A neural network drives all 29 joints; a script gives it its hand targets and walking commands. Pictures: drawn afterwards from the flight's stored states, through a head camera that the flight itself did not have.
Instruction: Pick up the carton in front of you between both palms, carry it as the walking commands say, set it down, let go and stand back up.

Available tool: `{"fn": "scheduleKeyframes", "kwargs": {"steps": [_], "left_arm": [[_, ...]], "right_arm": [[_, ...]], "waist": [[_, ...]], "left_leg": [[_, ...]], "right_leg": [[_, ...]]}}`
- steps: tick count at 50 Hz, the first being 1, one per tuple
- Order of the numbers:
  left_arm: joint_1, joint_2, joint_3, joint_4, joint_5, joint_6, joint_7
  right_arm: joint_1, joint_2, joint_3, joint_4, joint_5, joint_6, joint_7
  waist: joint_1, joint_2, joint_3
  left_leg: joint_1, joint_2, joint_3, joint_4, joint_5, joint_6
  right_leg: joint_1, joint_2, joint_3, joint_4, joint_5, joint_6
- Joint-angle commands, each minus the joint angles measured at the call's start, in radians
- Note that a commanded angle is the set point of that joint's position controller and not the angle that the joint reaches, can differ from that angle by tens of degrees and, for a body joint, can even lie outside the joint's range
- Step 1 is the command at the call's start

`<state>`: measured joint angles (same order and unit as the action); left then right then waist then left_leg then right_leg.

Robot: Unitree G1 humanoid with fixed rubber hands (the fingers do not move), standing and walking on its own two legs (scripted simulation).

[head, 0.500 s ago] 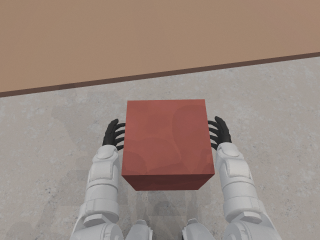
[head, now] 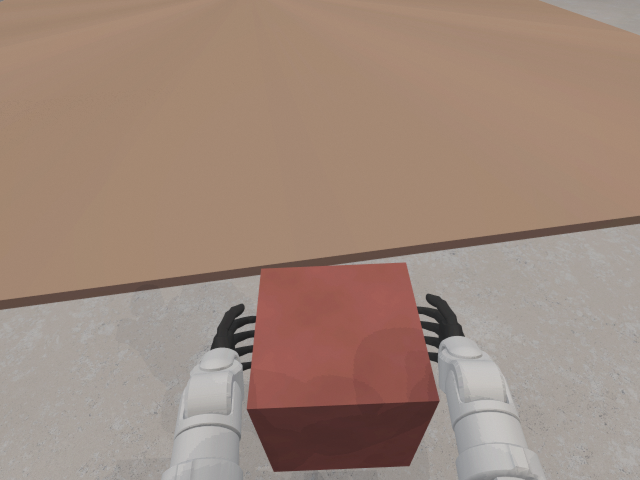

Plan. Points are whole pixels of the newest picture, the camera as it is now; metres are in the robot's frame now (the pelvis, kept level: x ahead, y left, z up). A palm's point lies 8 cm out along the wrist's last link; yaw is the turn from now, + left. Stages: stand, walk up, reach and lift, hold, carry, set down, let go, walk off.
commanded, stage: reach and lift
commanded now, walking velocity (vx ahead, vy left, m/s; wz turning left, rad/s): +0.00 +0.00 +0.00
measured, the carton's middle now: (337, 370) +0.31 +0.00 -0.05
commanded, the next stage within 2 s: hold in 0.90 s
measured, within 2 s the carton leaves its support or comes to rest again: neither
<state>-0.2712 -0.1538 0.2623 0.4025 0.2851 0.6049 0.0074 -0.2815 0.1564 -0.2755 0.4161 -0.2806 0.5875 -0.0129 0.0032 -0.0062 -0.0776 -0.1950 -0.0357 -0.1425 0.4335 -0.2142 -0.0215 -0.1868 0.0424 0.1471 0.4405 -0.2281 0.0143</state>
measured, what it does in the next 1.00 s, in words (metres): stands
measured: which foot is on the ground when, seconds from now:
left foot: down 0.00-1.00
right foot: down 0.00-1.00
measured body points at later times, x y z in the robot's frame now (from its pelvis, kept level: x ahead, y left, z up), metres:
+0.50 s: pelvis +0.00 +0.00 +0.00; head -0.03 +0.01 +0.45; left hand +0.30 +0.15 +0.02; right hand +0.31 -0.15 +0.03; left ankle +0.01 +0.14 -0.74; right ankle +0.01 -0.13 -0.74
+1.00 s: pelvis +0.01 +0.00 +0.01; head -0.04 +0.00 +0.45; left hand +0.30 +0.15 +0.04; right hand +0.31 -0.15 +0.04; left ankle +0.01 +0.13 -0.74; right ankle +0.01 -0.13 -0.74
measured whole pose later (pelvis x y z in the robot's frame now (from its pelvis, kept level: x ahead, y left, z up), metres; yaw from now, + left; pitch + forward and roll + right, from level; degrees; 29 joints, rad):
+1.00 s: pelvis +0.01 +0.00 +0.01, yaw +0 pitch -5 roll +0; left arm -0.25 -0.15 0.20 0.24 0.27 0.73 0.00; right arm -0.25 0.15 -0.22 0.25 -0.27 0.71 -0.01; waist 0.00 0.00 -0.02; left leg -0.06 -0.03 -0.14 0.34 -0.18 -0.02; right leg -0.05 0.03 0.14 0.34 -0.20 0.01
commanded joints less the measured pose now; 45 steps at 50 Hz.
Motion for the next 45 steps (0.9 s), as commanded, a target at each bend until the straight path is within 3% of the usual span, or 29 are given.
{"fn": "scheduleKeyframes", "kwargs": {"steps": [1,10,31,45], "left_arm": [[-0.512,-0.942,-0.491,0.014,-0.206,-0.02,-0.264],[-0.594,-0.965,-0.506,0.008,-0.212,-0.017,-0.271],[-0.464,-0.941,-0.538,-0.102,-0.237,0.032,-0.253],[-0.456,-0.931,-0.563,-0.156,-0.255,0.064,-0.256]], "right_arm": [[-0.479,0.966,0.493,0.043,0.202,0.0,0.269],[-0.559,0.981,0.5,0.039,0.201,0.001,0.274],[-0.438,0.939,0.536,-0.078,0.225,0.046,0.268],[-0.427,0.942,0.561,-0.134,0.244,0.081,0.262]], "waist": [[0.002,-0.001,-0.094],[-0.003,0.001,-0.161],[0.001,0.008,-0.175],[0.001,0.002,-0.158]], "left_leg": [[0.051,-0.059,0.087,-0.066,0.03,0.013],[0.086,-0.058,0.09,-0.059,0.036,0.009],[0.183,-0.063,0.081,-0.101,0.241,-0.004],[0.194,-0.069,0.08,-0.112,0.238,-0.002]], "right_leg": [[0.005,0.045,-0.076,-0.086,0.037,-0.007],[0.039,0.047,-0.084,-0.076,0.041,-0.005],[0.126,0.062,-0.081,-0.113,0.227,0.005],[0.148,0.059,-0.076,-0.129,0.24,0.008]]}}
